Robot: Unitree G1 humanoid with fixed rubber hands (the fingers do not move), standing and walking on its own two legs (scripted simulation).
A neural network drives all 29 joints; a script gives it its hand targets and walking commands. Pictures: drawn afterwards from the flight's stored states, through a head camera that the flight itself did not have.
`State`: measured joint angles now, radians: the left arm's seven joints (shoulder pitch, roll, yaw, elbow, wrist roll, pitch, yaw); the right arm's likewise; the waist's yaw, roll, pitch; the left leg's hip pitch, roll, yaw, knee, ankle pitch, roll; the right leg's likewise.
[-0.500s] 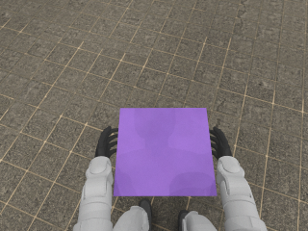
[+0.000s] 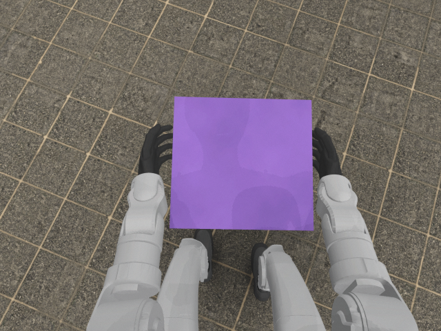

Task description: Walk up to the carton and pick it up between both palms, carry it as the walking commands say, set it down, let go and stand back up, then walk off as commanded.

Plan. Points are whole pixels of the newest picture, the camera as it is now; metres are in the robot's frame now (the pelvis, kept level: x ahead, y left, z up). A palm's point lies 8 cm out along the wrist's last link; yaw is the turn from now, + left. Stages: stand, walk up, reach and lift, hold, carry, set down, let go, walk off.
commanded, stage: set down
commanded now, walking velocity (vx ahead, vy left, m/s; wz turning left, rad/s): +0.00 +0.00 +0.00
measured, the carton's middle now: (236, 168) +0.39 -0.01 -0.17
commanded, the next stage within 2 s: none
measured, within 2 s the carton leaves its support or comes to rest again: neither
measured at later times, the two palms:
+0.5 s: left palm (169, 161) +0.41 +0.14 -0.19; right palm (315, 166) +0.40 -0.19 -0.19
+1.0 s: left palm (173, 158) +0.44 +0.14 -0.27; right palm (301, 163) +0.42 -0.19 -0.28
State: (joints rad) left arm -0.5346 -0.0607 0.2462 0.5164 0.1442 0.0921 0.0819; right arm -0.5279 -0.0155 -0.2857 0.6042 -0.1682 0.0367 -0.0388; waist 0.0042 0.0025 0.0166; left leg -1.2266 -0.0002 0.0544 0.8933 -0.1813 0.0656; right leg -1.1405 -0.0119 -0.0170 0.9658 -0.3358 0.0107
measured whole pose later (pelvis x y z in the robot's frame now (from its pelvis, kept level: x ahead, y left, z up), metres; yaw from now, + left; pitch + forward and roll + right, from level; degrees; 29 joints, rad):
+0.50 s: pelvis +0.00 -0.01 -0.06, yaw +0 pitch +38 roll -1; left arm -0.70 0.04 0.14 0.62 0.00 0.04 0.15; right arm -0.65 -0.10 -0.24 0.67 -0.02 0.00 -0.08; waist 0.00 0.00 0.01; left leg -1.56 0.00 0.05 1.16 -0.27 0.06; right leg -1.47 -0.01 -0.02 1.24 -0.45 0.01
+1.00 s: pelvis -0.02 -0.01 -0.13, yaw +0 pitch +43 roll -2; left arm -0.91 0.11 0.10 0.69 -0.07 0.07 0.18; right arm -0.86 -0.18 -0.21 0.76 0.06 0.00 -0.10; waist 0.00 0.00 0.04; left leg -1.86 0.00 0.04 1.41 -0.31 0.06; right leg -1.76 -0.01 -0.02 1.50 -0.50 0.01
